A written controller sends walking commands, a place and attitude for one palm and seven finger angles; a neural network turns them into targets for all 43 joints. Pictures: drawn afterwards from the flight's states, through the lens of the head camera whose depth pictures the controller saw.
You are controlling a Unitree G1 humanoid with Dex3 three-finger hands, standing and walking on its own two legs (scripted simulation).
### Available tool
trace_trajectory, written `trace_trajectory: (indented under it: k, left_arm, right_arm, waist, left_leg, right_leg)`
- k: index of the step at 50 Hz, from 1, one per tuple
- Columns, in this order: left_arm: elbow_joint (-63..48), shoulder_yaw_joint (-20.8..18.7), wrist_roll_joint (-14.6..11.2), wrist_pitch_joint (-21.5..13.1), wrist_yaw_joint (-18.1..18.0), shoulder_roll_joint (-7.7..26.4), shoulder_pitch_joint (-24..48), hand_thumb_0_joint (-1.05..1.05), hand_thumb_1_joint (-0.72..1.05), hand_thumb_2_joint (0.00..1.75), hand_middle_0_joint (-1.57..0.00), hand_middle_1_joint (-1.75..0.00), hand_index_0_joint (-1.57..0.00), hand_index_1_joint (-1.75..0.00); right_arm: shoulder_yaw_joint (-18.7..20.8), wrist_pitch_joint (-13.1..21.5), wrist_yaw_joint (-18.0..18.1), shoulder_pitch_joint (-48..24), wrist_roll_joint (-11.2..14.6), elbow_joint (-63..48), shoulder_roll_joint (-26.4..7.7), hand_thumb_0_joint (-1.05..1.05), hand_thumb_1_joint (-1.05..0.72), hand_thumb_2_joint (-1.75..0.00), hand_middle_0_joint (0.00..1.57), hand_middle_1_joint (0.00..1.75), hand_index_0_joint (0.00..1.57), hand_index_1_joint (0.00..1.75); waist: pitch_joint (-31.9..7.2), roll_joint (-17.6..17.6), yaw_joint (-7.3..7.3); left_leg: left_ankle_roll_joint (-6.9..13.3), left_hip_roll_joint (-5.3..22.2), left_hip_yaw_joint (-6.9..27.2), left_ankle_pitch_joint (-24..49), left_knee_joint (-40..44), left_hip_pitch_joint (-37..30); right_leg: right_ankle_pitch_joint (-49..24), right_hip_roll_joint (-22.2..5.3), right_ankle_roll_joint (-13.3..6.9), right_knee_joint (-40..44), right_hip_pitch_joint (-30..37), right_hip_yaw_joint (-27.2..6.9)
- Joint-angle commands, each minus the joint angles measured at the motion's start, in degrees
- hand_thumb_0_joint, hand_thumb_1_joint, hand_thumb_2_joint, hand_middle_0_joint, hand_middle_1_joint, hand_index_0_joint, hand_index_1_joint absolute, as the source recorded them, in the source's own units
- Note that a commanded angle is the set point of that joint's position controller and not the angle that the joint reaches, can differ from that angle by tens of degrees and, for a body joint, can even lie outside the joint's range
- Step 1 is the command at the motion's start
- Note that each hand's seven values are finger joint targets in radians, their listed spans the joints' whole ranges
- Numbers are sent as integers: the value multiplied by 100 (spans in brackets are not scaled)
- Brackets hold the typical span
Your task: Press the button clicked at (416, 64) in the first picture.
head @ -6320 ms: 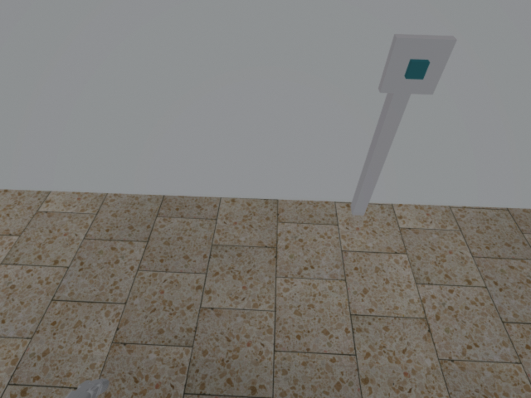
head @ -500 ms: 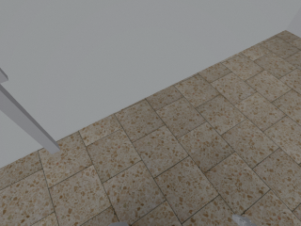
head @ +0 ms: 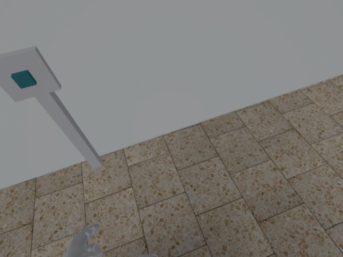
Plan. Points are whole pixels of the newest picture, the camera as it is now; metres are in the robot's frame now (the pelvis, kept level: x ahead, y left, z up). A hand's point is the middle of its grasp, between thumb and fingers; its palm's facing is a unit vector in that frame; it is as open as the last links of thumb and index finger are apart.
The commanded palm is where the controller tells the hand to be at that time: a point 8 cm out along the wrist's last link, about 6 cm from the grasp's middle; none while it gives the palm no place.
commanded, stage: turn to face it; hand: left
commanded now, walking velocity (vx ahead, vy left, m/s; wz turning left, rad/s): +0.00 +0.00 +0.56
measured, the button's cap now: (24, 78) +0.70 +0.56 +0.02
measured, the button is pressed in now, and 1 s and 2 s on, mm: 0 0 0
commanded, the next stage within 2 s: take the last steps up to it in 0.40 s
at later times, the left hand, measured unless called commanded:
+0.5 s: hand out of the picture -0.07 +0.23 -0.18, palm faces +0.33 -0.91 -0.24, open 7.4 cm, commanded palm none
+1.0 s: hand out of the picture +0.03 +0.21 -0.15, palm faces +0.35 -0.91 -0.22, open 7.4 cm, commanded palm none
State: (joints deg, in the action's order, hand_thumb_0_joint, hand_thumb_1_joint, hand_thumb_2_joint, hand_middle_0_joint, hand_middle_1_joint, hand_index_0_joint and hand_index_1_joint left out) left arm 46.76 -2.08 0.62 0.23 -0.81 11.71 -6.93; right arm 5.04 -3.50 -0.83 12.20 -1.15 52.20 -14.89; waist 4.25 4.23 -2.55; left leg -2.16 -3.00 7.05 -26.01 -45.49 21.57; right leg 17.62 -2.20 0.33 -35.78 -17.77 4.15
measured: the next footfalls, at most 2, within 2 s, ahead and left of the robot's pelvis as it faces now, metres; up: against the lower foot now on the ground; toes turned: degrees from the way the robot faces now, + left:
left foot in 0.44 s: +0.00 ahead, +0.13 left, +0.00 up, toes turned +20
right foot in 0.96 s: +0.11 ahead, -0.07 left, +0.00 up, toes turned +13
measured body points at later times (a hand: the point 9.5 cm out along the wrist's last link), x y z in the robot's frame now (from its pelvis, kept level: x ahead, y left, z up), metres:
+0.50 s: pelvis -0.02 +0.02 +0.00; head +0.00 +0.05 +0.45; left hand -0.09 +0.27 -0.16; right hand +0.17 -0.19 -0.12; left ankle -0.04 +0.12 -0.73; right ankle +0.00 -0.11 -0.71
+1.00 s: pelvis +0.02 +0.02 +0.01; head +0.02 -0.01 +0.45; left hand +0.01 +0.26 -0.13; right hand +0.04 -0.22 -0.16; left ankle -0.04 +0.11 -0.71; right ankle +0.07 -0.07 -0.73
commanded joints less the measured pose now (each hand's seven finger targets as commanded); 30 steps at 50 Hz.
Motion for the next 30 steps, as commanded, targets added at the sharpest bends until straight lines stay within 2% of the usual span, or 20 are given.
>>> trace_trajectory:
  k: [1, 2, 3, 4, 5, 11, 17, 18, 19, 20, 21, 22, 23, 24, 25, 26, 27, 28, 29, 30]
  left_arm:
    - [-334, -320, 27, -81, -138, 1201, -222, 0, 90, 90, -20, -30, -20, -30]
    - [-367, -249, 18, -82, -117, 1015, -30, 0, 90, 90, -20, -30, -20, -30]
    - [-347, -216, 23, -101, -108, 910, -46, 0, 90, 90, -20, -30, -20, -30]
    - [-308, -207, 29, -115, -111, 871, -115, 0, 90, 90, -20, -30, -20, -30]
    - [-264, -206, 31, -134, -118, 877, -225, 0, 90, 90, -20, -30, -20, -30]
    - [92, -267, 80, -102, -135, 1031, -899, 0, 90, 90, -20, -30, -20, -30]
    - [391, -334, 137, -55, -121, 1189, -1130, 0, 90, 90, -20, -30, -20, -30]
    - [432, -351, 136, -50, -120, 1206, -1114, 0, 90, 90, -20, -30, -20, -30]
    - [498, -351, 126, -41, -114, 1206, -1051, 0, 90, 90, -20, -30, -20, -30]
    - [516, -361, 84, -27, -109, 1200, -962, 0, 90, 90, -20, -30, -20, -30]
    - [505, -339, 22, 7, -93, 1076, -970, 0, 90, 90, -20, -30, -20, -30]
    - [386, -282, -28, 42, -63, 748, -1055, 0, 90, 90, -20, -30, -20, -30]
    - [231, -146, -4, 95, -79, 511, -817, 0, 90, 90, -20, -30, -20, -30]
    - [230, -162, 20, 144, -100, 643, -688, 0, 90, 90, -20, -30, -20, -30]
    - [402, -177, 45, 187, -116, 566, -616, 0, 90, 90, -20, -30, -20, -30]
    - [535, -217, 35, 200, -80, 606, -676, 0, 90, 90, -20, -30, -20, -30]
    - [609, -217, 49, 183, -26, 634, -712, 0, 90, 90, -20, -30, -20, -30]
    - [683, -213, 74, 161, 21, 597, -835, 0, 90, 90, -20, -30, -20, -30]
    - [766, -213, 90, 131, 58, 595, -930, 0, 90, 90, -20, -30, -20, -30]
    - [818, -194, 101, 113, 79, 558, -960, 0, 90, 90, -20, -30, -20, -30]
  right_arm:
    - [198, 56, -4, -69, -5, -452, -594, 0, -90, -90, 20, 30, 20, 30]
    - [185, 32, -47, 25, -23, -349, -581, 0, -90, -90, 20, 30, 20, 30]
    - [163, 18, -78, 45, -26, -296, -532, 0, -90, -90, 20, 30, 20, 30]
    - [149, 16, -97, 94, -10, -238, -469, 0, -90, -90, 20, 30, 20, 30]
    - [126, 5, -98, 112, -12, -218, -445, 0, -90, -90, 20, 30, 20, 30]
    - [33, -26, -76, -397, 6, -238, -311, 0, -90, -90, 20, 30, 20, 30]
    - [-112, 102, -31, -634, 68, -267, -145, 0, -90, -90, 20, 30, 20, 30]
    - [-121, 131, -15, -528, 73, -248, -139, 0, -90, -90, 20, 30, 20, 30]
    - [-120, 157, -2, -379, 78, -201, -158, 0, -90, -90, 20, 30, 20, 30]
    - [-118, 192, 7, -148, 62, -127, -212, 0, -90, -90, 20, 30, 20, 30]
    - [-71, 248, 8, 72, 45, -46, -427, 0, -90, -90, 20, 30, 20, 30]
    - [56, 311, 41, 306, -1, -54, -1021, 0, -90, -90, 20, 30, 20, 30]
    - [109, 260, 98, 469, 33, -1, -1342, 0, -90, -90, 20, 30, 20, 30]
    - [69, 219, 115, 433, 11, 21, -1268, 0, -90, -90, 20, 30, 20, 30]
    - [-9, 269, 185, 184, -5, 44, -978, 0, -90, -90, 20, 30, 20, 30]
    - [-55, 262, 216, -138, -16, -3, -857, 0, -90, -90, 20, 30, 20, 30]
    - [-107, 271, 213, -243, -11, -56, -750, 0, -90, -90, 20, 30, 20, 30]
    - [-134, 313, 208, -223, -1, -44, -681, 0, -90, -90, 20, 30, 20, 30]
    - [-131, 353, 204, -157, 15, -30, -639, 0, -90, -90, 20, 30, 20, 30]
    - [-133, 384, 196, -58, 22, 7, -630, 0, -90, -90, 20, 30, 20, 30]
  waist:
    - [-496, -1632, 204]
    - [-337, -1489, 101]
    - [-268, -1515, 99]
    - [-290, -1479, 78]
    - [-337, -1557, 118]
    - [-391, -1386, 424]
    - [-592, -1649, 572]
    - [-678, -1698, 528]
    - [-713, -1554, 432]
    - [-779, -1433, 274]
    - [-934, -811, 125]
    - [-1118, 774, 8]
    - [-955, 1346, -55]
    - [-835, 704, -60]
    - [-580, 942, 12]
    - [-388, 914, 138]
    - [-272, 762, 176]
    - [-272, 647, 221]
    - [-314, 417, 231]
    - [-308, 385, 222]
  left_leg:
    - [-74, 335, -149, -163, -2703, 1163]
    - [-128, 406, -279, 250, -2854, 1191]
    - [-168, 431, -383, 463, -2854, 1171]
    - [-196, 428, -426, 611, -2761, 1169]
    - [-237, 458, -487, 678, -2655, 1175]
    - [-290, 549, -790, 339, -1561, 1000]
    - [-107, 487, -1173, -10, 144, 191]
    - [-63, 464, -1211, 92, 491, -19]
    - [-39, 441, -1274, 393, 971, -346]
    - [2, 451, -1304, 1048, 1628, -836]
    - [93, 623, -1102, 1907, 2328, -1610]
    - [617, 1909, 594, 3605, 2552, -2468]
    - [1252, 2701, 1208, 5346, 2611, -2252]
    - [1438, 2727, 749, 4719, 2510, -1819]
    - [1247, 2315, 609, 4257, 2726, -1413]
    - [1169, 2107, 495, 3474, 2798, -1357]
    - [1105, 1918, 363, 2863, 2903, -1240]
    - [1033, 1745, 260, 2426, 3006, -1322]
    - [1014, 1688, 227, 1993, 3108, -1390]
    - [1004, 1618, 181, 1635, 3215, -1424]
  right_leg:
    - [-1536, -2057, -667, 1883, 821, -1512]
    - [-1577, -1765, -552, 1811, 758, -972]
    - [-1764, -1619, -494, 1775, 695, -658]
    - [-1985, -1536, -444, 1746, 799, -435]
    - [-2206, -1541, -453, 1720, 977, -290]
    - [-2496, -1770, -675, 1669, 1405, -80]
    - [-3292, -1929, -797, 1259, 1503, 59]
    - [-3374, -1943, -766, 1122, 1497, 78]
    - [-3244, -1904, -652, 943, 1385, 160]
    - [-2907, -1793, -461, 667, 1153, 362]
    - [-2369, -1578, -186, 32, 657, 549]
    - [-153, -847, 249, -1094, -653, 799]
    - [2082, -500, 409, -1932, -1200, 339]
    - [1961, -572, 297, -2415, -943, 9]
    - [1638, -558, 311, -2502, -969, -238]
    - [1265, -565, 318, -2711, -1088, -270]
    - [936, -514, 306, -2870, -1130, -231]
    - [671, -455, 311, -2956, -1197, -164]
    - [486, -451, 324, -2985, -1251, -130]
    - [362, -444, 339, -2944, -1271, -108]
